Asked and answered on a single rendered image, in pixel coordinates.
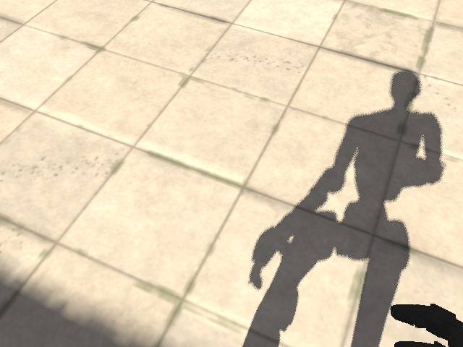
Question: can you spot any robot right hand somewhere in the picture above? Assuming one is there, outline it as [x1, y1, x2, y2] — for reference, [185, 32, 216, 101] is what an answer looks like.
[390, 304, 463, 347]

